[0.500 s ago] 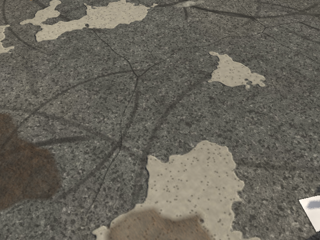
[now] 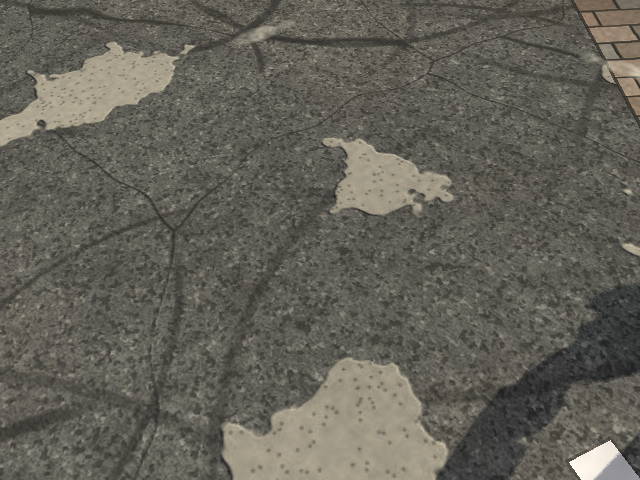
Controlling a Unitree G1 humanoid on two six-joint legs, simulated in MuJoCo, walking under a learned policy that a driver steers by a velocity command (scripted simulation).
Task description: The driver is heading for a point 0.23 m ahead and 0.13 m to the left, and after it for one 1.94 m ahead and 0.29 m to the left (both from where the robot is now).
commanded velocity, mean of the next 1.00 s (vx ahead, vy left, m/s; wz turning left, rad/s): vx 0.13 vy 0.00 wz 0.30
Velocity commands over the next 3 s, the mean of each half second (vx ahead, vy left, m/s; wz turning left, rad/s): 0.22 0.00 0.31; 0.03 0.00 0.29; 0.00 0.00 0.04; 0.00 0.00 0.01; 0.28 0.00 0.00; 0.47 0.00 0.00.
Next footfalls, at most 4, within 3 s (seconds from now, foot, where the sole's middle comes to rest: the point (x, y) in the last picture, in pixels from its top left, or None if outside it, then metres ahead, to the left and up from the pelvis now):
0.28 left None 0.32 0.15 -0.78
0.74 right None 0.36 -0.08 -0.78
1.04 left None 0.23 0.15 -0.78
2.70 left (214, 412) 0.61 0.29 -0.78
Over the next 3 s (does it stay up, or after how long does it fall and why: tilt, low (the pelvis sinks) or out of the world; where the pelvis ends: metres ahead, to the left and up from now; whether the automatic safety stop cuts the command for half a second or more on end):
stays up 0.61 0.21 0.00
